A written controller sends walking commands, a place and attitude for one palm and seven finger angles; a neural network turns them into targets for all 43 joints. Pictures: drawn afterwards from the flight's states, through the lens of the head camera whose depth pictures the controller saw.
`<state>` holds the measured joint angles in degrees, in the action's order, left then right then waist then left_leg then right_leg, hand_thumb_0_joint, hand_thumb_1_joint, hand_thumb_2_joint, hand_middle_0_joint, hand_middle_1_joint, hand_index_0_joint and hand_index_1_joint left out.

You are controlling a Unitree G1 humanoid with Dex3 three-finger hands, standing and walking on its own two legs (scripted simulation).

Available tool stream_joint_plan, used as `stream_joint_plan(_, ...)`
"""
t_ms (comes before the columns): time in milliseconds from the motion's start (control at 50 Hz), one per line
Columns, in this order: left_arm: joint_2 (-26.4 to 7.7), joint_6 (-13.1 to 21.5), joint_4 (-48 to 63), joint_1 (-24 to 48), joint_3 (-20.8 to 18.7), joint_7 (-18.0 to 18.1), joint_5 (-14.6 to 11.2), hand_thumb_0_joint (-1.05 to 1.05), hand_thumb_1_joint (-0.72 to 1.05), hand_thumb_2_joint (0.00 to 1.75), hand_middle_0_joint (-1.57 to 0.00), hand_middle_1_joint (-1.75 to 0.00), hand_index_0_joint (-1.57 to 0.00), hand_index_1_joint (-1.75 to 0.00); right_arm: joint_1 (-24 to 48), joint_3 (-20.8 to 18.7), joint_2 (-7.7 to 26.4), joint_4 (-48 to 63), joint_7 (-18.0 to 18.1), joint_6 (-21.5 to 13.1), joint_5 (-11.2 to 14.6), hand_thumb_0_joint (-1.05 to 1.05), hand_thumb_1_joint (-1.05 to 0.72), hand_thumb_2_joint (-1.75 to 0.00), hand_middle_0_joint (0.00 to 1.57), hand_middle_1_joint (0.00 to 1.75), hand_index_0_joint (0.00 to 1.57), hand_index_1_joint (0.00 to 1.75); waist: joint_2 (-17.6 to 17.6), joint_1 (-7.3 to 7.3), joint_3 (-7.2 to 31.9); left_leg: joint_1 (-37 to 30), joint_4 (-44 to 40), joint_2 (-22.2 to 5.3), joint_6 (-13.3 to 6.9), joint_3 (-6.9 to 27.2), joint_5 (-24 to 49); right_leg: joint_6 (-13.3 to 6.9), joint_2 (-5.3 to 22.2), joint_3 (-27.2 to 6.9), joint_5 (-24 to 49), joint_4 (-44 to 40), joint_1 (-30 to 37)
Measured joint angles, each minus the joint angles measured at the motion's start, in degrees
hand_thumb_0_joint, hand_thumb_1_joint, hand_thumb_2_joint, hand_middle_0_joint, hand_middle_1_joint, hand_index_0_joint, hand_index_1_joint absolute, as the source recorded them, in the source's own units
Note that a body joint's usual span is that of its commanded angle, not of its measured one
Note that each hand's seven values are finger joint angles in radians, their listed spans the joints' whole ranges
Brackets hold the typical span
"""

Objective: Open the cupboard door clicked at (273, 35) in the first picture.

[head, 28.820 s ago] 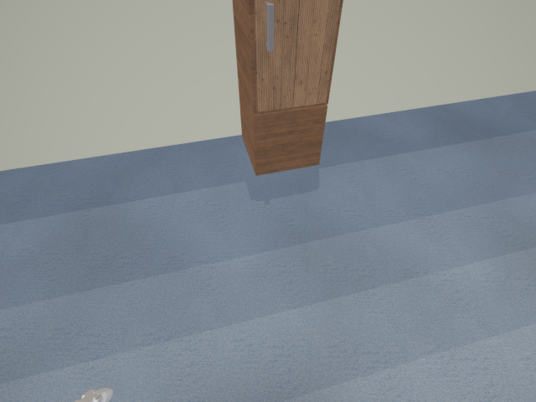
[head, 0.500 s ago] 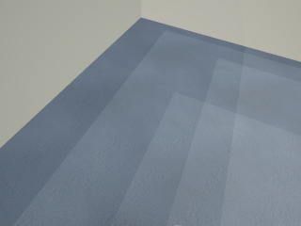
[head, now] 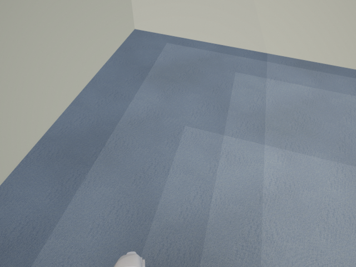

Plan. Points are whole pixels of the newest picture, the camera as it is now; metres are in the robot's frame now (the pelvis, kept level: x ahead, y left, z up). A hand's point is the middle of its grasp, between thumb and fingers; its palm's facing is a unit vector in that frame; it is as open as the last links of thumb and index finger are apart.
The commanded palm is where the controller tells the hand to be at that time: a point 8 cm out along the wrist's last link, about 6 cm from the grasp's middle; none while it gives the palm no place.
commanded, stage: walk to a spot facing it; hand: left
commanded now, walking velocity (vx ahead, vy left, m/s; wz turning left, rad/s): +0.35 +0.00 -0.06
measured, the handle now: out of the picture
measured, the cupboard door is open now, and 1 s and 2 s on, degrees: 47 47 47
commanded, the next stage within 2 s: turn to face it in 0.14 s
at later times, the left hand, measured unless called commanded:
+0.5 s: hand (125, 211) +0.29 +0.17 -0.17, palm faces +0.09 -0.98 -0.19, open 7.4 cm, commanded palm none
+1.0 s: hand (116, 207) +0.29 +0.19 -0.17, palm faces +0.40 -0.87 -0.29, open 7.4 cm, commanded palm none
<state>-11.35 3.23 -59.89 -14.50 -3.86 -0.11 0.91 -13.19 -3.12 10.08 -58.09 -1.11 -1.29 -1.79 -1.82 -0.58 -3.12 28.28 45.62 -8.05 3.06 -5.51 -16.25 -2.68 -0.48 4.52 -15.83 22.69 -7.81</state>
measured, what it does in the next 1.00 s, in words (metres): walks ahead, turning left: left foot, then right foot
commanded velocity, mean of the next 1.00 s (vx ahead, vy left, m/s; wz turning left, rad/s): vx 0.06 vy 0.00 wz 0.43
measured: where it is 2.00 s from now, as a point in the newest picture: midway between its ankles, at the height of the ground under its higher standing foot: (192, 245)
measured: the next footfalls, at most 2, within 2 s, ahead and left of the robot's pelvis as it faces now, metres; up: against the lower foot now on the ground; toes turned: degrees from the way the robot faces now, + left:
left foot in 0.10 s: +0.20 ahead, +0.15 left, +0.00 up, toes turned +7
right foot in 0.40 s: +0.29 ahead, -0.14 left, +0.00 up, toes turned -6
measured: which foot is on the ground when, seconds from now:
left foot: up 0.00-0.08, down 0.10-0.40, up 0.42-0.66, down 0.68-0.96, up 0.98-1.00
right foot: down 0.00-0.12, up 0.14-0.38, down 0.40-0.68, up 0.70-0.94, down 0.96-1.00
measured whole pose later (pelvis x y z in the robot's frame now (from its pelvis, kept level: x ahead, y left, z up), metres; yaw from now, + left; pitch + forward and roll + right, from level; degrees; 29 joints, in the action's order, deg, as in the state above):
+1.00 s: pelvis +0.28 -0.05 -0.02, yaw +22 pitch +1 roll +0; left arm -13.7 -0.8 -51.0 -8.8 -3.9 1.0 1.1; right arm -10.2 -4.3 13.5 -53.3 -0.2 3.5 -1.4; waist 0.5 0.0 -4.0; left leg 24.7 42.5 -0.6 1.8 2.4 -22.4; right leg 1.8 4.1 3.4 -16.8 34.1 -17.7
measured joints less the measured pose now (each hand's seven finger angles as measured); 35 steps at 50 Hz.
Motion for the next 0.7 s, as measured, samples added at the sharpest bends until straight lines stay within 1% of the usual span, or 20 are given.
stream_joint_plan(60,0.07,0.01,-2.12,-2.77,0.22,-0.36,-0.08,-0.01,0.93,0.9,-0.2,-0.3,-0.2,-0.3,2.92,0.13,-0.06,1.29,-0.28,-0.97,0.04,0.0,-0.91,-0.9,0.2,0.3,0.2,0.3,-0.03,1.13,-0.01,-1.88,-9.39,1.07,-0.45,-0.68,4.1,0.93,-0.08,-0.69,-2.66,-0.23,3.5)
stream_joint_plan(100,0.41,-0.22,-3.06,-4.99,0.28,-0.47,-0.22,0.0,0.93,0.9,-0.2,-0.3,-0.2,-0.3,4.0,0.43,0.41,2.07,-0.21,-2.05,-0.12,0.0,-0.91,-0.9,0.2,0.3,0.2,0.3,0.48,1.85,0.27,-4.98,-15.22,1.99,-1.61,-1.42,6.08,1.61,-0.02,-1.27,-6.38,3.65,4.27)
stream_joint_plan(120,0.72,-0.49,-3.37,-6.07,0.31,-0.5,-0.34,0.0,0.93,0.9,-0.2,-0.3,-0.2,-0.3,4.45,0.47,0.79,2.48,-0.03,-2.78,-0.44,0.0,-0.91,-0.9,0.2,0.3,0.2,0.3,1.19,2.03,0.59,-5.38,-15.11,1.69,-3.18,-1.4,9.39,1.55,-0.09,-1.06,-8.72,9.45,2.43)
stream_joint_plan(140,0.51,-1.0,-3.83,-6.35,0.39,-0.5,-0.39,0.0,0.92,0.9,-0.2,-0.3,-0.2,-0.3,4.99,0.5,0.46,2.62,0.36,-3.19,-0.67,0.0,-0.91,-0.9,0.2,0.3,0.2,0.3,0.7,1.96,0.37,-5.28,-12.38,1.79,-3.79,-1.98,8.67,1.32,0.33,-1.62,-10.86,18.13,-0.48)
stream_joint_plan(180,-0.11,-1.96,-4.23,-6.03,0.33,-0.42,-0.15,0.0,0.92,0.9,-0.2,-0.3,-0.2,-0.3,4.7,0.92,-0.48,3.01,0.78,-3.36,-0.82,0.0,-0.91,-0.9,0.2,0.3,0.2,0.3,-0.47,1.85,0.22,-7.03,-10.44,2.2,-3.71,-3.12,4.61,1.01,0.82,-2.58,-12.01,34.72,-7.14)
stream_joint_plan(220,-0.51,-2.58,-3.82,-4.47,0.12,-0.51,0.18,0.0,0.92,0.9,-0.2,-0.3,-0.2,-0.3,3.13,1.21,-1.25,2.78,1.15,-3.33,-0.76,0.0,-0.91,-0.9,0.2,0.3,0.2,0.3,-0.86,1.78,0.51,-9.43,-12.29,2.64,-2.99,-3.4,3.14,1.34,1.9,-1.93,-9.43,42.91,-13.15)
stream_joint_plan(260,-0.33,-3.01,-2.3,-2.22,0.0,-0.88,0.32,0.01,0.92,0.9,-0.2,-0.3,-0.19,-0.3,1.48,1.14,-1.55,1.72,1.67,-3.08,-0.62,-0.01,-0.91,-0.9,0.2,0.3,0.2,0.3,-0.38,2.01,0.24,-12.09,-15.47,2.81,-2.21,-3.34,3.85,1.93,3.42,-1.07,-6.87,41.21,-16.91)
stream_joint_plan(300,0.29,-2.84,-0.55,-0.06,0.26,-1.14,0.26,0.01,0.92,0.9,-0.2,-0.3,-0.19,-0.3,0.05,0.67,-0.68,0.51,2.17,-2.6,-0.43,-0.01,-0.94,-0.9,0.2,0.3,0.2,0.3,0.67,1.71,-0.09,-14.29,-18.03,2.82,-2.05,-2.96,4.14,2.58,4.71,-0.26,-5.1,32.77,-18.08)
stream_joint_plan(360,0.88,-1.78,1.5,2.48,0.81,-1.24,0.35,0.0,0.92,0.9,-0.2,-0.3,-0.19,-0.3,-2.44,0.59,0.43,-1.43,1.92,-1.17,-0.13,-0.01,-0.94,-0.9,0.2,0.3,0.2,0.3,2.0,0.69,-0.19,-15.72,-17.39,2.49,-1.19,-1.5,2.35,3.58,5.26,0.86,-0.42,19.37,-16.18)
stream_joint_plan(380,0.7,-1.3,2.08,2.86,0.92,-1.19,0.42,0.0,0.91,0.9,-0.2,-0.3,-0.19,-0.3,-3.49,0.59,0.41,-2.09,1.8,-0.58,0.04,-0.01,-0.94,-0.9,0.2,0.3,0.2,0.3,1.65,0.41,0.12,-15.7,-15.83,2.7,-0.76,-1.02,0.92,3.8,5.4,0.86,0.6,15.14,-14.63)
stream_joint_plan(400,0.07,-0.78,2.83,2.9,1.03,-1.09,0.55,0.0,0.91,0.9,-0.2,-0.3,-0.19,-0.3,-4.77,0.66,0.06,-2.51,1.6,0.07,0.24,-0.01,-0.93,-0.9,0.2,0.3,0.2,0.3,0.09,0.24,0.91,-14.97,-13.33,3.69,-0.76,-0.97,-1.57,3.33,6.35,-0.12,0.52,10.66,-13.21)
stream_joint_plan(420,0.24,-0.62,2.87,3.59,0.94,-0.74,0.61,0.0,0.91,0.9,-0.2,-0.3,-0.19,-0.3,-5.3,0.59,0.2,-3.12,1.39,0.99,0.41,-0.01,-0.93,-0.9,0.2,0.3,0.2,0.3,0.11,0.27,1.13,-13.62,-9.44,3.54,-1.02,-0.41,-5.85,2.92,6.5,0.12,1.92,11.57,-13.61)
stream_joint_plan(460,1.39,-1.44,2.94,5.01,1.2,-0.41,0.58,0.0,0.91,0.9,-0.2,-0.3,-0.19,-0.3,-5.61,0.17,0.86,-4.1,1.1,2.68,0.56,0.0,-0.93,-0.9,0.2,0.3,0.2,0.3,1.73,-0.33,0.83,-10.05,0.45,3.12,-1.71,1.63,-11.62,2.42,6.26,2.59,1.29,13.45,-12.61)
stream_joint_plan(500,2.13,-1.91,3.34,5.39,1.19,0.01,0.55,0.0,0.91,0.9,-0.2,-0.3,-0.2,-0.3,-5.56,-0.04,0.91,-4.44,0.98,3.42,0.6,0.0,-0.92,-0.9,0.2,0.3,0.2,0.3,1.84,-0.75,0.98,-6.74,8.24,3.32,-1.58,1.64,-12.15,2.41,6.5,4.63,0.72,11.77,-10.35)
stream_joint_plan(520,2.14,-1.92,3.63,5.46,0.83,0.5,0.41,0.0,0.92,0.9,-0.2,-0.3,-0.2,-0.3,-5.35,-0.03,0.69,-4.36,0.97,3.6,0.66,0.0,-0.92,-0.9,0.2,0.3,0.2,0.3,1.38,-0.89,1.02,-5.63,10.06,3.38,-1.27,1.2,-12.15,2.55,6.68,5.5,0.81,10.41,-9.12)
stream_joint_plan(580,1.18,-1.79,4.15,5.71,0.47,1.07,0.47,-0.01,0.93,0.9,-0.2,-0.3,-0.2,-0.3,-4.22,0.21,-0.15,-3.06,0.88,3.5,0.77,0.0,-0.92,-0.9,0.2,0.3,0.2,0.3,-0.77,-0.97,0.85,-4.77,6.46,3.67,-0.29,-0.81,-11.19,2.81,7.6,7.62,0.91,7.47,-6.33)
stream_joint_plan(640,0.47,-2.05,4.28,5.65,0.42,0.99,0.26,-0.01,0.93,0.9,-0.2,-0.3,-0.2,-0.3,-2.45,0.43,-0.15,-0.94,0.68,2.83,0.69,0.0,-0.91,-0.9,0.2,0.3,0.2,0.3,-1.83,-0.88,-0.02,-6.72,-4.67,4.26,-0.03,-2.57,-4.42,3.63,8.66,9.55,-0.99,8.74,-5.22)
stream_joint_plan(660,0.37,-2.29,4.36,5.34,0.42,0.89,0.04,-0.01,0.93,0.9,-0.2,-0.3,-0.2,-0.3,-2.04,0.47,0.23,-0.09,0.57,2.44,0.6,0.0,-0.91,-0.9,0.2,0.3,0.2,0.3,-1.65,-0.85,-0.2,-8.02,-9.27,4.42,-0.27,-2.87,0.08,4.05,8.96,10.11,-2.4,10.7,-5.43)
stream_joint_plan(680,0.43,-2.7,4.54,4.82,0.43,0.78,-0.27,-0.01,0.92,0.9,-0.2,-0.3,-0.2,-0.3,-1.83,0.4,0.89,0.87,0.51,1.93,0.4,0.0,-0.91,-0.9,0.2,0.3,0.2,0.3,-0.77,-0.86,0.06,-8.38,-11.89,4.16,-1.82,-1.92,5.48,4.7,8.91,10.37,-4.1,14.04,-6.62)
stream_joint_plan(700,-0.09,-3.44,4.43,4.75,0.4,0.82,-0.48,-0.01,0.92,0.9,-0.2,-0.3,-0.2,-0.3,-1.01,0.27,0.82,1.28,0.73,1.65,0.25,0.0,-0.91,-0.9,0.2,0.3,0.2,0.3,-1.23,-0.99,-0.08,-7.44,-9.99,4.6,-3.3,-1.64,5.13,5.55,9.07,8.34,-8.62,19.15,-8.6)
